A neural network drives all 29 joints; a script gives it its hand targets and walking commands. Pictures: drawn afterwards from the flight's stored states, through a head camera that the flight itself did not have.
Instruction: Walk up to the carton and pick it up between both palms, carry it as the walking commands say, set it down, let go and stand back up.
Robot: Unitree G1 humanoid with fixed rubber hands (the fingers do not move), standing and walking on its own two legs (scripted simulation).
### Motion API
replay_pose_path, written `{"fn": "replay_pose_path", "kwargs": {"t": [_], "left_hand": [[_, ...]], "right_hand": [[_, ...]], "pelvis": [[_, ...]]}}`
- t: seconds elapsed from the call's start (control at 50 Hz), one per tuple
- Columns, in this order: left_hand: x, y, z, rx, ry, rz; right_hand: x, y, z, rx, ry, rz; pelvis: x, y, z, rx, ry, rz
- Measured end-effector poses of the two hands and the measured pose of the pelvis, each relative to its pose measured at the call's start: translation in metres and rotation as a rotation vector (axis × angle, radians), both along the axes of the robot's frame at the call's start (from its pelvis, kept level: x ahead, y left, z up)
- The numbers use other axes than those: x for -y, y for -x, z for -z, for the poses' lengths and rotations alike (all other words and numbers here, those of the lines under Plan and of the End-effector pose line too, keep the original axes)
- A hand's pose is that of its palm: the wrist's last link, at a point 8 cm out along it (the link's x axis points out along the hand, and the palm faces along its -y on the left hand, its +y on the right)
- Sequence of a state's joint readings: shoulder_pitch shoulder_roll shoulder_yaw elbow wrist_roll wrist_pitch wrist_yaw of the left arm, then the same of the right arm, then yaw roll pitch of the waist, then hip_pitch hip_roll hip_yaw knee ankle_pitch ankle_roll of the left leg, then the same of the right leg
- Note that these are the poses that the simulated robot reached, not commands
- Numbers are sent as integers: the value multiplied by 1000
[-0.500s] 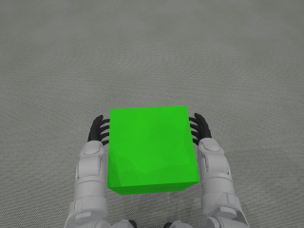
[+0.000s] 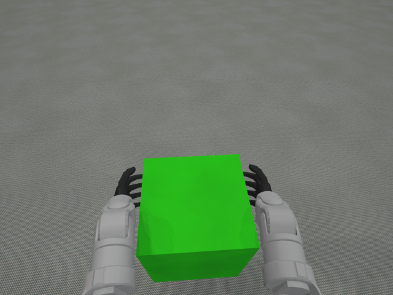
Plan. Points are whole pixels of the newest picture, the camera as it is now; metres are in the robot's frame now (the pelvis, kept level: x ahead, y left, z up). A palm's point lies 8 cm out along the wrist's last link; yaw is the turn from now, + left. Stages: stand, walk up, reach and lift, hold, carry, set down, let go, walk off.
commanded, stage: reach and lift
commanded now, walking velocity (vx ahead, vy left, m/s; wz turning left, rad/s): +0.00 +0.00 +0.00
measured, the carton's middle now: (194, 221) +0.30 +0.01 -0.04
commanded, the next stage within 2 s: hold in 1.26 s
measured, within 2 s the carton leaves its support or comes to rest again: neither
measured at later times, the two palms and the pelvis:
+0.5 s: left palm (125, 201) +0.29 +0.15 +0.05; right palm (270, 201) +0.29 -0.14 +0.06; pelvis -0.01 +0.01 +0.00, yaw +0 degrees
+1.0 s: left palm (123, 202) +0.29 +0.16 +0.05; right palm (268, 202) +0.29 -0.14 +0.06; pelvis +0.00 +0.01 +0.00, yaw +0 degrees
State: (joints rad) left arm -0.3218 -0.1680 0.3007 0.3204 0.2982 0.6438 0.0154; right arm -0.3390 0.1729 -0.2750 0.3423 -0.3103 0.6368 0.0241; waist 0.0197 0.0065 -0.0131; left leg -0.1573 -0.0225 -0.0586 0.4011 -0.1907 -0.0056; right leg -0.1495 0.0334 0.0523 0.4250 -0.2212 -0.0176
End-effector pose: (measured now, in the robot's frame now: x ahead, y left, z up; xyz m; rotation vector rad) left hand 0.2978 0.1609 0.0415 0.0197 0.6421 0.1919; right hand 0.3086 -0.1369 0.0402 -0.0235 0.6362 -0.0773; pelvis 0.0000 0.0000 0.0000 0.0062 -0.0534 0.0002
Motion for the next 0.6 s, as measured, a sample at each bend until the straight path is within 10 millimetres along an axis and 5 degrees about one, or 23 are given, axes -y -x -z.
{"fn": "replay_pose_path", "kwargs": {"t": [0.22, 0.6], "left_hand": [[0, 10, -15, -2, 7, -7], [8, 6, -13, -13, 3, 50]], "right_hand": [[-1, 9, -16, -2, -3, 5], [8, 21, -15, -12, -14, 67]], "pelvis": [[0, 4, -1, 75, 1, -1], [-8, 12, -1, 74, 6, 9]]}}
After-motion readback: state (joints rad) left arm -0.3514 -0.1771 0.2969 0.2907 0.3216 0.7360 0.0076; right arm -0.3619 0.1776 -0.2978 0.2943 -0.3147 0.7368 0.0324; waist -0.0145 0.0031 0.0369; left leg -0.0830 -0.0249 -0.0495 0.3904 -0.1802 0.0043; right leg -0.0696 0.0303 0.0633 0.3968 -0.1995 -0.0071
